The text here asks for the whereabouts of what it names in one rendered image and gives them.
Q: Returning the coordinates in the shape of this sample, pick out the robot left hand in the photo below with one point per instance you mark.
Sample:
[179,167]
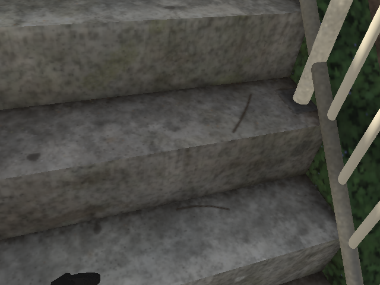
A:
[78,279]

